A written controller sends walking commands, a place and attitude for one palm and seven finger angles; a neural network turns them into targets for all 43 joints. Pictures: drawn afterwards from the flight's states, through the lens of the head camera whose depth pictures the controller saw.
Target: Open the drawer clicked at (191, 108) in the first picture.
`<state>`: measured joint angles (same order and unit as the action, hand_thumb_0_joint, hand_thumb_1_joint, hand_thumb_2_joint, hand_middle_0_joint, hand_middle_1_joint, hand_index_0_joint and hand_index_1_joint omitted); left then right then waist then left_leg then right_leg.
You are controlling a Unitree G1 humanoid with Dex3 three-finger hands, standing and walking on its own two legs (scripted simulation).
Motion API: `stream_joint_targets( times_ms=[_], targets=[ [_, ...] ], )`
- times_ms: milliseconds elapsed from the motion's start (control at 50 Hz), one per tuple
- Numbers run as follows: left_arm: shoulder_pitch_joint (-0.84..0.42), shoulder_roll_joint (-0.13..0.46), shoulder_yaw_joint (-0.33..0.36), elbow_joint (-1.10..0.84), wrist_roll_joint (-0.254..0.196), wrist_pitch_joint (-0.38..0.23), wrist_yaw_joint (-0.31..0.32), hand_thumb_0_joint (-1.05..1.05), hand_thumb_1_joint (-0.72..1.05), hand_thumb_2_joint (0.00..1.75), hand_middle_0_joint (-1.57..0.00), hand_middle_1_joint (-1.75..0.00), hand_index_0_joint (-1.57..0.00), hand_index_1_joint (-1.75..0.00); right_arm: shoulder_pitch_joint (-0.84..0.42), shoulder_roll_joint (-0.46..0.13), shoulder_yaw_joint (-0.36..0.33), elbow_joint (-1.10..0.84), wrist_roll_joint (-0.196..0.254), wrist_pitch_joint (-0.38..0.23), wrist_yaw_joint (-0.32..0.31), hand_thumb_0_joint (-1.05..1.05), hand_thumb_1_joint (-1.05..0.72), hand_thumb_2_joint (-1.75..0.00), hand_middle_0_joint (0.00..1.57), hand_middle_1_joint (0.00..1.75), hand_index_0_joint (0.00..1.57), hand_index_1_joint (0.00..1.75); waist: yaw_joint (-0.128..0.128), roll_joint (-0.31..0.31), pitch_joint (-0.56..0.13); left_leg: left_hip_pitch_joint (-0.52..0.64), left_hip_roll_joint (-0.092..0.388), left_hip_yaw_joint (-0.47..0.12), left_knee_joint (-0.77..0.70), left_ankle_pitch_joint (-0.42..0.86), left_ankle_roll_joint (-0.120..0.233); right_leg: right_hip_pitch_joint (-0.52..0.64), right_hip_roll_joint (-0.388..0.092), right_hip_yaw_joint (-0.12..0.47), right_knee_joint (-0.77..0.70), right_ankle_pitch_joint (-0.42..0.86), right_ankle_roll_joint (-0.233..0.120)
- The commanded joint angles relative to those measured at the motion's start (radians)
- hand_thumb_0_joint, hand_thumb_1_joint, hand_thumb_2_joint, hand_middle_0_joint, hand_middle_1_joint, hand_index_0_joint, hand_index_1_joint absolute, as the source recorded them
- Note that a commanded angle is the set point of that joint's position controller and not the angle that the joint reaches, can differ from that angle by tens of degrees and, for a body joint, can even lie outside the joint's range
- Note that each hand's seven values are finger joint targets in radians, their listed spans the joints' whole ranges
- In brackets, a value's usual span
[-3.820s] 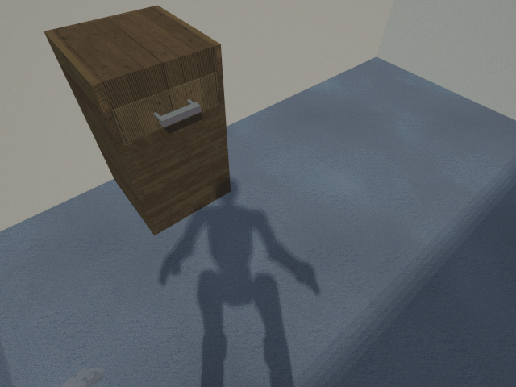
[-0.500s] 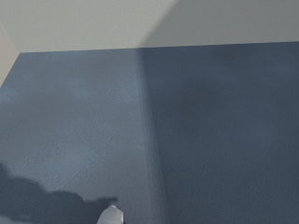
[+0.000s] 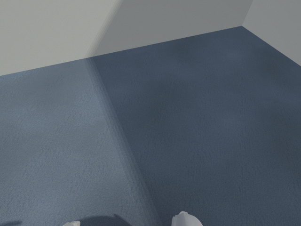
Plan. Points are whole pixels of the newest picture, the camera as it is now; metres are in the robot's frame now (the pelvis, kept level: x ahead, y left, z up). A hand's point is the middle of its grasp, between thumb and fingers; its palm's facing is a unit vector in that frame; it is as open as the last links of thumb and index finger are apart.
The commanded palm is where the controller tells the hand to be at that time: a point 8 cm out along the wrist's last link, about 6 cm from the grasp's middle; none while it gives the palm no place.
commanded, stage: walk to a spot facing it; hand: left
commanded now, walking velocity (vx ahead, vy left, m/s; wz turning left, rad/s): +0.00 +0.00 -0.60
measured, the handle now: out of the picture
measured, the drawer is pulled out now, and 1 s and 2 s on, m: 0.00 0.00 0.00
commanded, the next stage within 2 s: turn to face it in 0.10 s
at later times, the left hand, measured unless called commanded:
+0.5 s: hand (105, 214) +0.18 +0.15 -0.18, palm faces -0.04 -0.99 -0.15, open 7.4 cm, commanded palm none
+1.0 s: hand out of the picture +0.10 +0.18 -0.15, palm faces +0.23 -0.93 -0.29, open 7.4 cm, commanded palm none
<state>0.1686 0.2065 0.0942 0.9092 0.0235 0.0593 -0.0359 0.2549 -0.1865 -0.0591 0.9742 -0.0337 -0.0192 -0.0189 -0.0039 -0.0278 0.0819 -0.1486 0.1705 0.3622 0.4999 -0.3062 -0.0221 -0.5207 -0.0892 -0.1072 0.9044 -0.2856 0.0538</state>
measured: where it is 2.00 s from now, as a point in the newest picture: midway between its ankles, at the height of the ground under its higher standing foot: outside the picture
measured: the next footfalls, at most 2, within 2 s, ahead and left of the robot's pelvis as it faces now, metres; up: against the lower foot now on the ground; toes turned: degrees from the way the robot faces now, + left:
right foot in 0.10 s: +0.11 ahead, -0.13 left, +0.00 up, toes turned -12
left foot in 0.50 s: +0.12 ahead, +0.09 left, +0.00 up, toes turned +3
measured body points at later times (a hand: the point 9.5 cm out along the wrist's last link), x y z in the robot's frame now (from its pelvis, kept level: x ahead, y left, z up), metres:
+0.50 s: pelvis +0.06 -0.01 -0.01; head +0.06 +0.00 +0.44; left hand +0.18 +0.20 -0.16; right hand +0.08 -0.25 -0.16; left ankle +0.08 +0.09 -0.74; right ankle +0.07 -0.12 -0.74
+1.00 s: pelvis +0.02 -0.05 -0.01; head +0.06 -0.06 +0.44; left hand +0.08 +0.23 -0.13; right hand +0.11 -0.30 -0.16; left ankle +0.08 +0.09 -0.74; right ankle +0.03 -0.17 -0.74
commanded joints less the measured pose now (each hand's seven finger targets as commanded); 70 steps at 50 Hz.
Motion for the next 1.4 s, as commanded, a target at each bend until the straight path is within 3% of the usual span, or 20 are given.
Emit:
stream_joint_targets(
  times_ms=[0,40,80,100,140,220,440,460,500,520,620,760,920,940,960,980,1060,1260,1320,1380],
  targets=[
    [-0.005,0.029,0.008,-0.085,0.004,-0.032,0.007,0.0,0.9,0.9,-0.2,-0.3,-0.2,-0.3,0.019,-0.181,-0.053,-0.062,0.002,-0.004,-0.001,0.0,-0.9,-0.9,0.2,0.3,0.2,0.3,-0.021,0.227,-0.072,0.071,0.242,-0.082,-0.049,0.485,0.091,0.088,0.025,-0.023,-0.188,-0.018,-0.028],
    [0.126,0.08,0.018,-0.058,0.006,-0.053,0.013,0.0,0.9,0.9,-0.2,-0.3,-0.2,-0.3,0.016,-0.191,-0.056,-0.073,0.008,0.003,0.004,0.0,-0.9,-0.9,0.2,0.3,0.2,0.3,0.058,0.135,-0.157,0.035,0.207,-0.037,0.208,0.514,0.028,0.309,0.054,-0.025,-0.386,0.129,-0.055],
    [0.258,0.297,0.058,-0.022,-0.001,-0.075,0.037,0.0,0.9,0.9,-0.2,-0.3,-0.2,-0.3,0.012,-0.08,-0.023,-0.143,0.018,0.013,0.014,0.0,-0.9,-0.9,0.2,0.3,0.2,0.3,0.103,-0.316,-0.261,-0.457,-0.047,-0.125,0.735,-0.337,-0.076,0.622,-0.327,0.533,-0.469,0.893,-0.244],
    [0.256,0.293,0.056,-0.019,-0.016,-0.067,0.052,0.0,0.9,0.9,-0.2,-0.3,-0.2,-0.3,-0.004,-0.108,-0.025,-0.147,0.027,0.026,-0.004,0.0,-0.9,-0.9,0.2,0.3,0.2,0.3,0.099,-0.236,-0.289,-0.449,-0.022,-0.29,0.791,-0.35,-0.061,0.599,-0.343,0.475,-0.476,0.875,-0.297],
    [0.102,0.221,0.042,-0.061,-0.016,-0.058,0.062,0.0,0.9,0.9,-0.2,-0.3,-0.2,-0.3,-0.031,-0.101,-0.021,-0.133,0.023,0.034,-0.004,0.0,-0.9,-0.9,0.2,0.3,0.2,0.3,0.05,-0.177,-0.224,-0.478,0.003,-0.329,0.793,-0.196,-0.064,0.518,-0.242,0.407,-0.519,0.58,-0.251],
    [0.006,0.139,0.006,-0.067,-0.005,-0.066,0.067,0.0,0.9,0.9,-0.2,-0.3,-0.2,-0.3,0.037,-0.084,-0.012,-0.066,0.01,0.053,-0.004,0.0,-0.9,-0.9,0.2,0.3,0.2,0.3,-0.02,-0.083,-0.178,-0.357,-0.025,-0.326,0.677,-0.073,-0.063,0.343,-0.152,0.234,-0.532,0.555,-0.209],
    [0.026,0.119,-0.015,0.011,-0.008,-0.059,0.074,0.0,0.9,0.9,-0.2,-0.3,-0.2,-0.3,0.056,-0.05,0.01,-0.007,0.02,0.04,0.007,0.0,-0.9,-0.9,0.2,0.3,0.2,0.3,-0.008,-0.085,-0.063,-0.105,-0.086,-0.281,0.092,0.052,-0.022,0.254,-0.179,0.131,-0.514,0.232,-0.172],
    [0.029,0.107,-0.015,0.009,-0.01,-0.052,0.074,0.0,0.9,0.9,-0.2,-0.3,-0.2,-0.3,0.079,-0.067,0.007,0.0,0.02,0.036,0.011,0.0,-0.9,-0.9,0.2,0.3,0.2,0.3,-0.013,0.019,-0.061,-0.054,-0.061,-0.321,-0.002,0.152,-0.008,0.211,-0.159,0.097,-0.443,0.16,-0.132],
    [0.045,0.035,-0.02,-0.021,-0.018,-0.038,0.07,0.0,0.9,0.9,-0.2,-0.3,-0.2,-0.3,0.09,-0.173,-0.015,-0.023,0.006,0.033,0.009,0.0,-0.9,-0.9,0.2,0.3,0.2,0.3,-0.008,0.35,0.001,-0.141,0.194,-0.69,-0.204,0.38,0.142,0.107,0.031,-0.032,-0.17,-0.166,-0.018],
    [0.003,0.049,-0.018,-0.031,-0.01,-0.035,0.07,0.0,0.9,0.9,-0.2,-0.3,-0.2,-0.3,0.083,-0.176,-0.017,-0.018,-0.001,0.033,-0.001,0.0,-0.9,-0.9,0.2,0.3,0.2,0.3,-0.026,0.351,0.014,-0.166,0.211,-0.751,-0.268,0.364,0.202,0.083,0.045,0.023,0.02,-0.275,-0.017],
    [0.0,0.056,0.0,-0.02,-0.006,-0.039,0.055,0.0,0.9,0.9,-0.2,-0.3,-0.2,-0.3,0.031,-0.157,-0.023,-0.045,0.008,0.019,-0.011,0.0,-0.9,-0.9,0.2,0.3,0.2,0.3,-0.006,0.179,-0.115,-0.015,0.081,-0.596,-0.185,0.415,0.177,-0.007,0.026,0.105,0.186,-0.13,-0.003],
    [-0.066,0.049,-0.003,-0.053,-0.014,-0.039,0.058,0.0,0.9,0.9,-0.2,-0.3,-0.2,-0.3,0.096,-0.192,-0.053,-0.045,0.009,0.026,-0.004,0.0,-0.9,-0.9,0.2,0.3,0.2,0.3,-0.061,0.173,-0.2,0.127,0.072,-0.673,-0.138,0.51,0.199,-0.008,0.046,0.108,0.02,-0.18,0.03],
    [0.106,0.097,0.007,-0.024,-0.026,-0.035,0.066,0.0,0.9,0.9,-0.2,-0.3,-0.2,-0.3,-0.054,-0.22,-0.074,-0.108,0.01,0.058,0.015,0.0,-0.9,-0.9,0.2,0.3,0.2,0.3,0.023,0.207,-0.187,-0.184,-0.042,-0.723,-0.137,0.185,0.114,0.397,0.096,0.07,-0.434,-0.02,-0.008],
    [0.158,0.144,0.018,-0.015,-0.018,-0.04,0.07,0.0,0.9,0.9,-0.2,-0.3,-0.2,-0.3,-0.073,-0.189,-0.072,-0.12,0.016,0.064,0.019,0.0,-0.9,-0.9,0.2,0.3,0.2,0.3,0.05,0.115,-0.178,-0.331,-0.106,-0.672,-0.056,0.02,0.059,0.531,0.015,0.128,-0.572,-0.007,-0.036],
    [0.153,0.253,0.036,-0.031,0.004,-0.049,0.079,0.0,0.9,0.9,-0.2,-0.3,-0.2,-0.3,-0.057,-0.114,-0.061,-0.14,0.024,0.067,0.022,0.0,-0.9,-0.9,0.2,0.3,0.2,0.3,0.058,-0.194,-0.151,-0.53,-0.236,-0.486,0.216,-0.168,-0.02,0.594,-0.269,0.428,-0.719,-0.194,-0.13],
    [0.073,0.272,0.024,-0.067,-0.001,-0.04,0.082,0.0,0.9,0.9,-0.2,-0.3,-0.2,-0.3,-0.102,-0.148,-0.069,-0.158,0.01,0.064,0.022,0.0,-0.9,-0.9,0.2,0.3,0.2,0.3,0.055,-0.243,-0.065,-0.531,-0.221,-0.433,0.45,-0.247,-0.025,0.361,-0.416,0.521,-0.754,-0.222,-0.196],
    [-0.104,0.152,-0.011,-0.109,-0.006,-0.058,0.076,0.0,0.9,0.9,-0.2,-0.3,-0.2,-0.3,-0.01,-0.147,-0.07,-0.092,0.003,0.091,0.046,0.0,-0.9,-0.9,0.2,0.3,0.2,0.3,-0.063,-0.14,0.036,-0.445,-0.15,-0.407,0.738,-0.036,-0.037,0.171,-0.213,0.195,-0.682,-0.017,-0.126],
    [0.119,0.204,-0.001,-0.054,0.007,-0.065,0.071,0.0,0.9,0.9,-0.2,-0.3,-0.2,-0.3,-0.193,-0.13,-0.036,-0.148,0.018,0.076,0.049,0.0,-0.9,-0.9,0.2,0.3,0.2,0.3,0.051,-0.151,-0.059,-0.392,-0.121,-0.3,0.412,-0.135,-0.067,0.469,-0.276,0.073,-0.527,0.459,-0.182],
    [0.13,0.231,0.01,-0.05,0.009,-0.058,0.069,0.0,0.9,0.9,-0.2,-0.3,-0.2,-0.3,-0.186,-0.122,-0.024,-0.154,0.023,0.062,0.047,0.0,-0.9,-0.9,0.2,0.3,0.2,0.3,0.062,-0.187,-0.118,-0.284,-0.142,-0.255,0.249,-0.143,-0.045,0.495,-0.285,0.044,-0.457,0.578,-0.175],
    [0.098,0.23,0.015,-0.048,-0.004,-0.051,0.064,0.0,0.9,0.9,-0.2,-0.3,-0.2,-0.3,-0.071,-0.16,-0.033,-0.132,0.021,0.046,0.043,0.0,-0.9,-0.9,0.2,0.3,0.2,0.3,-0.005,-0.137,-0.19,-0.058,-0.15,-0.247,-0.06,0.096,-0.02,0.434,-0.254,-0.049,-0.276,0.522,-0.092]
  ],
)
